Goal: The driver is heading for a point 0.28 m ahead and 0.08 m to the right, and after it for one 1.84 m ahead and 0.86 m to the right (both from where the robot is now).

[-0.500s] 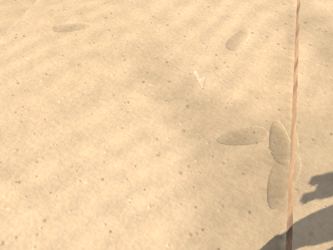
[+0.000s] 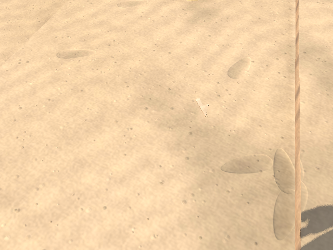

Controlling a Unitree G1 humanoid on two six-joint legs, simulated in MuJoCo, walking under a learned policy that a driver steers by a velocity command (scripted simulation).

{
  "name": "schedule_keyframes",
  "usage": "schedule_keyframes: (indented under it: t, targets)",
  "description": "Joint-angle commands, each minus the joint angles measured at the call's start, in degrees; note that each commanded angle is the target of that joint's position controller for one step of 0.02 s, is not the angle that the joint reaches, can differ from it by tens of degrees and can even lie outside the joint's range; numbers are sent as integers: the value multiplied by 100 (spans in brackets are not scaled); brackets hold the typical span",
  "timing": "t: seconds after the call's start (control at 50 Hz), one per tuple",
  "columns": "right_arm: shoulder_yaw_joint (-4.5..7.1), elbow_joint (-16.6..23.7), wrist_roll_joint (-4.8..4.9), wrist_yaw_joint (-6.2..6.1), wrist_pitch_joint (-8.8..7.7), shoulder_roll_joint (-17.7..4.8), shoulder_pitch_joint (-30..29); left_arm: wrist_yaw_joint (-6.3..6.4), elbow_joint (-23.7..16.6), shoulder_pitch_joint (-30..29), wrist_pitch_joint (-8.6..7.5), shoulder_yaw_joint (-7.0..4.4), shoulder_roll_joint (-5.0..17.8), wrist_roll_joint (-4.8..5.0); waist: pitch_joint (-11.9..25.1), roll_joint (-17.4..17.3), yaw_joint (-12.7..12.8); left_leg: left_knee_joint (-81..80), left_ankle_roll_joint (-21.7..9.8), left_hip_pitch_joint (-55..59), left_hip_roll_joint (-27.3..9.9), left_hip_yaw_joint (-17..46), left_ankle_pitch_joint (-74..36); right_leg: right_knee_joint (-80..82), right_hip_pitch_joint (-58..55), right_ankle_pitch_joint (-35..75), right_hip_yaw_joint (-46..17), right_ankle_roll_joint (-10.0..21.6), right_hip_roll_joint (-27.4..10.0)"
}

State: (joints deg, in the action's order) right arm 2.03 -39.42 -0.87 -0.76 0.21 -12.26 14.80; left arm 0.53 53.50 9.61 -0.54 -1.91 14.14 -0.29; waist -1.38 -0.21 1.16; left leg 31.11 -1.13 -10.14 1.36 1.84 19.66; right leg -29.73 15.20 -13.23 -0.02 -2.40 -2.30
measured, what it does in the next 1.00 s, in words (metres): walks ahead, turning right: left foot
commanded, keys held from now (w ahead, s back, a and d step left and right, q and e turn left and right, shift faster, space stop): w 0.18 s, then e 0.82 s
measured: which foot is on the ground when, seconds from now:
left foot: down 0.00-0.22, up 0.24-0.64, down 0.66-1.00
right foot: down 0.00-0.66, up 0.68-1.00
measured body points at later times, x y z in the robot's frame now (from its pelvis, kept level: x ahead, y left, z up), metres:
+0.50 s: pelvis +0.11 -0.04 +0.02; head +0.15 -0.06 +0.46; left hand +0.16 +0.24 -0.11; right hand +0.28 -0.32 -0.08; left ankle +0.21 +0.10 -0.69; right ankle +0.06 -0.13 -0.73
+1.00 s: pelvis +0.18 -0.02 +0.01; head +0.22 -0.05 +0.45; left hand +0.43 +0.18 -0.10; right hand +0.20 -0.34 -0.10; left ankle +0.26 +0.08 -0.73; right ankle +0.14 -0.15 -0.70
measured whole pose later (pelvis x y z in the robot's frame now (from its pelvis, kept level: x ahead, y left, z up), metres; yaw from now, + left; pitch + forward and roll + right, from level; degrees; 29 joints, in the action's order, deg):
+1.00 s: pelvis +0.18 -0.02 +0.01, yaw -25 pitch +1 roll +1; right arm 3.9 -41.5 -0.6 -2.0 -0.2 -15.7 7.7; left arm 0.1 41.8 9.6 3.5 -4.2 17.5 1.0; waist -4.2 0.9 -0.6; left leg 23.7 -0.8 -14.8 -2.3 -7.9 9.9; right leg -47.7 25.7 -21.7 -0.4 -4.1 -3.3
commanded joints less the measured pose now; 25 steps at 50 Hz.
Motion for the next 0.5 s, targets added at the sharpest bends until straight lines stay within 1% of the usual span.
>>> schedule_keyframes:
  t: [0.02, 0.04, 0.06, 0.08, 0.1, 0.12, 0.14, 0.16, 0.18, 0.2, 0.22, 0.24, 0.26, 0.28, 0.3, 0.32, 0.34, 0.36, 0.38, 0.4, 0.42, 0.44, 0.5]
  targets:
    - [280, 245, 56, -25, -21, -853, 270, 30, -129, -77, -35, -124, 557, 44, 130, -435, -119, -1044, -455, -337, -542, 777, 609, -345, -39, -668, 338, 167, 293]
    - [315, 236, 84, -30, -23, -968, 388, 19, -207, -270, -72, -126, 553, 68, -151, -686, -236, -1410, -694, -297, -869, 1306, 1577, -700, 534, -1015, 423, 205, 379]
    - [347, 208, 120, -43, -55, -1091, 498, -3, -334, -512, -142, -131, 577, 119, -467, -883, -326, -1767, -947, -225, -1258, 1896, 2115, -980, 1077, -1125, 380, 308, 350]
    - [369, 147, 155, -62, -117, -1164, 590, -33, -441, -697, -233, -130, 581, 168, -714, -1008, -367, -1950, -1139, -187, -1569, 2352, 2155, -1210, 1426, -1190, 184, 449, 191]
    - [371, 94, 164, -75, -193, -1153, 637, -74, -489, -751, -324, -137, 591, 211, -823, -1053, -355, -1983, -1244, 1, -1750, 2546, 1796, -1385, 1735, -1350, 11, 583, 35]
    - [369, 60, 171, -77, -260, -1117, 605, -131, -486, -697, -411, -141, 600, 241, -811, -1057, -301, -1901, -1266, 244, -1822, 2504, 1279, -1342, 1891, -1472, -76, 706, -80]
    - [370, 66, 195, -70, -290, -1095, 504, -192, -443, -575, -483, -138, 582, 268, -721, -926, -209, -1791, -1189, 336, -1769, 2275, 847, -976, 1700, -1429, -57, 798, -113]
    - [376, 90, 228, -54, -284, -1111, 284, -240, -296, -275, -527, -149, 575, 276, -542, -780, -12, -1646, -1019, 127, -1567, 1865, 409, -382, 987, -906, 94, 834, -20]
    - [378, 135, 242, -39, -263, -1117, 28, -267, -17, 284, -536, -191, 603, 235, -267, -675, 271, -1369, -812, -381, -1255, 1372, -27, 91, -186, -111, 327, 788, 216]
    - [349, 195, 169, -53, -261, -994, -147, -267, 231, 789, -497, -267, 749, 147, -6, -522, 453, -769, -548, -753, -899, 841, -750, 68, -1046, 338, 222, 727, 279]
    - [265, 379, 87, -95, -295, -696, -311, -236, 275, 1214, -470, -397, 1244, 112, 180, 547, 523, 882, -38, -1254, -137, -106, -1113, 746, -1485, 438, -1248, 1088, -598]
    - [269, 476, 66, -169, -365, -664, -138, -262, 273, 1540, -454, -473, 1685, 52, 401, 1851, 554, 2545, 345, -2348, 416, -134, 999, 1434, -2247, 1472, -3318, 1946, -1637]
    - [316, 369, 146, -175, -422, -840, 117, -242, 155, 1193, -478, -342, 1320, 60, 303, 1280, 311, 3433, 361, -2772, 159, 284, 1609, 1405, -2240, 2181, -3443, 2154, -1860]
    - [330, 273, 183, -146, -445, -893, 184, -217, 26, 862, -489, -294, 1124, 89, 154, 883, 161, 3738, 334, -2872, -64, 291, 1315, 1195, -2085, 2865, -2797, 2053, -1683]
    - [341, 253, 136, -143, -448, -889, 70, -188, -58, 675, -463, -290, 1078, 107, 207, 550, 107, 3659, 308, -2945, -213, 201, 954, 1111, -2027, 3183, -2331, 1887, -1471]
    - [366, 288, 82, -148, -428, -902, -128, -145, -122, 538, -423, -262, 1009, 144, 147, 339, 90, 3364, 309, -2941, -358, 186, 616, 1116, -1918, 3544, -2014, 1734, -1340]
    - [373, 324, 71, -141, -394, -843, -243, -89, -146, 518, -362, -234, 931, 148, 187, 347, 59, 3049, 331, -2701, -395, 166, 366, 1175, -1755, 3692, -1741, 1608, -1150]
    - [349, 347, 98, -133, -356, -727, -277, -43, -143, 582, -307, -244, 957, 126, 210, 440, 33, 2709, 363, -2530, -333, 108, 203, 1199, -1659, 3821, -1594, 1553, -1021]
    - [331, 358, 123, -137, -322, -649, -308, 6, -159, 646, -259, -283, 1063, 104, 250, 484, 20, 2412, 401, -2448, -253, 55, 86, 1197, -1628, 3947, -1515, 1562, -966]
    - [325, 375, 137, -153, -293, -628, -374, 53, -190, 667, -215, -322, 1173, 91, 264, 507, 10, 2117, 435, -2377, -191, 37, -30, 1197, -1549, 3987, -1475, 1570, -946]
    - [316, 406, 139, -170, -273, -619, -486, 93, -238, 634, -172, -357, 1261, 98, 265, 523, 2, 1790, 463, -2276, -151, 44, -183, 1196, -1412, 3913, -1443, 1553, -919]
    - [302, 445, 138, -179, -256, -607, -634, 122, -285, 587, -131, -384, 1308, 126, 262, 564, 10, 1494, 487, -2146, -114, 55, -385, 1187, -1255, 3787, -1415, 1509, -886]
    - [314, 519, 152, -147, -217, -690, -963, 177, -378, 553, 4, -438, 1324, 190, 303, 700, 67, 941, 552, -1698, 8, 106, -885, 1124, -847, 3323, -1464, 1363, -798]
Velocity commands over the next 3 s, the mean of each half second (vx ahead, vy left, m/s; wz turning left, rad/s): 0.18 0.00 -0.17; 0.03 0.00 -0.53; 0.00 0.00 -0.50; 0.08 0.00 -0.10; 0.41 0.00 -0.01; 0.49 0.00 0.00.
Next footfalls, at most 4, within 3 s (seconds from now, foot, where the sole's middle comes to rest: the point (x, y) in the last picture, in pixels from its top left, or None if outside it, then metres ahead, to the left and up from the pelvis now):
0.66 left None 0.30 0.07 -0.77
1.08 right None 0.17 -0.16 -0.77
1.56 left None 0.32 0.02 -0.77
2.44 left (226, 228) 0.62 -0.21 -0.77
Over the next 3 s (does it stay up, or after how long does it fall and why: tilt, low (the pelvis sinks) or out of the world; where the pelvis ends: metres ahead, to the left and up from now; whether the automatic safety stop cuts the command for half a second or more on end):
stays up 0.64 -0.36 0.00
